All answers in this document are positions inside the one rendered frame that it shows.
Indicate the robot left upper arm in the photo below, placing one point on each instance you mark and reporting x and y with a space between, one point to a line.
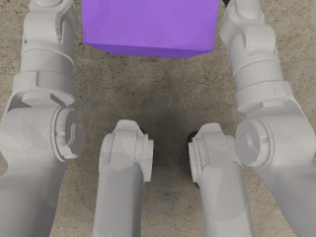
38 144

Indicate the robot left forearm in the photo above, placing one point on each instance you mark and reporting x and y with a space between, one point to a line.
47 57

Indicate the robot right forearm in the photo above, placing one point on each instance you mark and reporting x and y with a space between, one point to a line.
252 52

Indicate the right robot foot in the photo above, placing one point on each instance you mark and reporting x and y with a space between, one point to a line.
190 140

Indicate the robot right upper arm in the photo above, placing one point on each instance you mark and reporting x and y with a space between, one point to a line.
280 148

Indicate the carton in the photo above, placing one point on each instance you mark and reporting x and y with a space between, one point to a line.
154 28

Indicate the robot right shin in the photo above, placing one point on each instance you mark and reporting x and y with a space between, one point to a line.
215 127

